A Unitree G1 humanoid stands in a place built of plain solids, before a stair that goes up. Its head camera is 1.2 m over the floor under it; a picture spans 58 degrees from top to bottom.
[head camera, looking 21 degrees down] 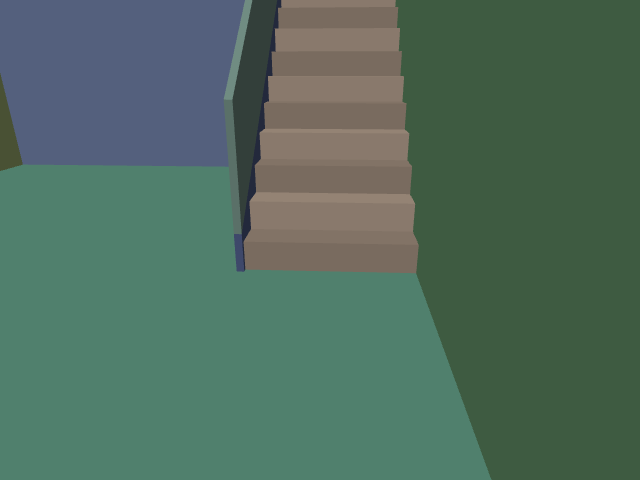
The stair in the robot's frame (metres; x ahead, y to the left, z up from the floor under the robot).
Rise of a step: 0.20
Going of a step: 0.25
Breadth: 1.12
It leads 3 degrees to the right of straight ahead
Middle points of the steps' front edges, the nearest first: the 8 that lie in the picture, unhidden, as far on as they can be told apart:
2.55 -0.06 0.20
2.80 -0.08 0.40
3.04 -0.09 0.59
3.29 -0.10 0.79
3.53 -0.11 0.99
3.78 -0.13 1.18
4.02 -0.14 1.38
4.27 -0.15 1.58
